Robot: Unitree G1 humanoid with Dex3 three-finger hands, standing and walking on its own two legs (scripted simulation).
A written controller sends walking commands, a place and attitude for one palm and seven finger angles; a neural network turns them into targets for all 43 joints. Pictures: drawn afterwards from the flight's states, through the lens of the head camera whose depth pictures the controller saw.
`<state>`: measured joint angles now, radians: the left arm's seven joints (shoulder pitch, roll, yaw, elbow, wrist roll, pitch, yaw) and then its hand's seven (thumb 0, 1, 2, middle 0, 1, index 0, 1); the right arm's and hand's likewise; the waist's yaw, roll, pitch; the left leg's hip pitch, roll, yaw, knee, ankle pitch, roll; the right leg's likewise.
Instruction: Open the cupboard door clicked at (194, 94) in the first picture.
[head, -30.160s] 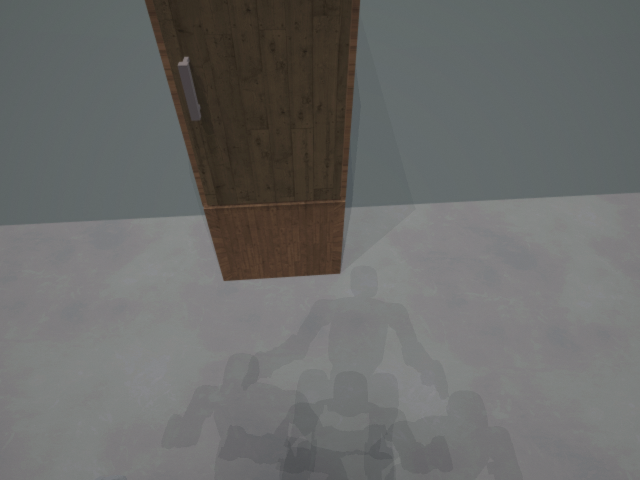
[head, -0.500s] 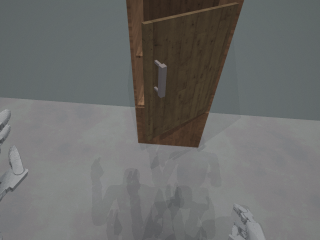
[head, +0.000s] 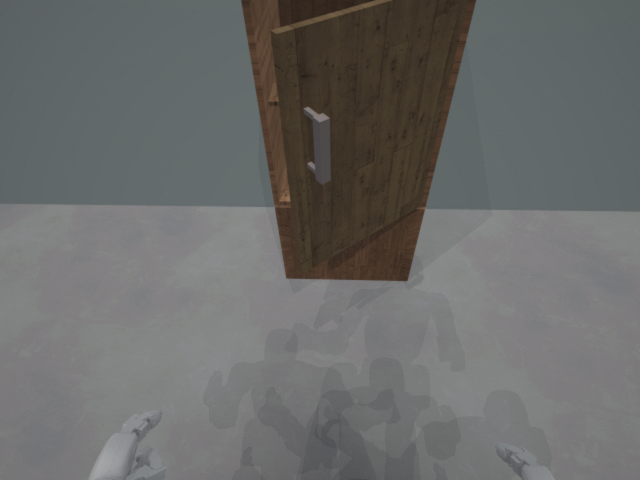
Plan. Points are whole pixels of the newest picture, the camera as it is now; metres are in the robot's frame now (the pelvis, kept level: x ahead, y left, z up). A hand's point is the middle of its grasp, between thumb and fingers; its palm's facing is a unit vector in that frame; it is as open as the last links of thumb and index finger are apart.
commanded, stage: let the arm hang, fingers relaxed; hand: left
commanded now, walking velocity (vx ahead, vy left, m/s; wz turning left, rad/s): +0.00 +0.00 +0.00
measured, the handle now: (316, 145) +0.66 +0.04 +0.05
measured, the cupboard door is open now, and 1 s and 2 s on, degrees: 38 38 38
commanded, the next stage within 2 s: look to check the result in 0.90 s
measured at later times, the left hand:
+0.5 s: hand out of the picture -0.01 +0.19 -0.16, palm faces +0.04 -0.96 -0.27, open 7.3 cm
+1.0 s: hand out of the picture +0.03 +0.15 -0.16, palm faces +0.04 -0.98 -0.21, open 7.3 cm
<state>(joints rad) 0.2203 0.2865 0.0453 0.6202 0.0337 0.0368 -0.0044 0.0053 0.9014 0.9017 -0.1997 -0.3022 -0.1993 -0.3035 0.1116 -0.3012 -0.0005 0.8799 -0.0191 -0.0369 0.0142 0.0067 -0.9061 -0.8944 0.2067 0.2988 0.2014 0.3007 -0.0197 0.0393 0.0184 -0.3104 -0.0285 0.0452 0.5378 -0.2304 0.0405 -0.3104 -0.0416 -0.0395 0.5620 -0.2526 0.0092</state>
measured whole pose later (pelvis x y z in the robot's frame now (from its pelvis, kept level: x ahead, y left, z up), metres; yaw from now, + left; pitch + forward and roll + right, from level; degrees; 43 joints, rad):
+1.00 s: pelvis +0.02 -0.03 +0.01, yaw +1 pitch -2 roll +0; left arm 0.24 0.16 0.02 1.14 0.01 -0.01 0.02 0.00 0.91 0.90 -0.20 -0.30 -0.20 -0.30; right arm 0.26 -0.16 0.01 1.15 -0.02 0.00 -0.03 0.00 -0.91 -0.89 0.20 0.30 0.20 0.30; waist -0.01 0.01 0.04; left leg -0.17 0.00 0.01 0.39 -0.19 0.00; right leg -0.16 0.00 -0.07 0.40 -0.21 -0.03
